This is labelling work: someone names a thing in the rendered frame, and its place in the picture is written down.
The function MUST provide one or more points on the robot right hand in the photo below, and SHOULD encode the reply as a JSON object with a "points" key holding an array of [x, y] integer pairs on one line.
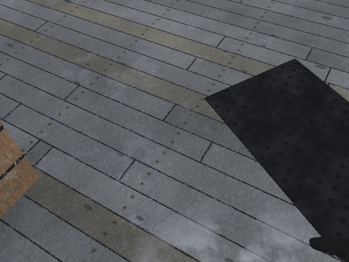
{"points": [[332, 246]]}

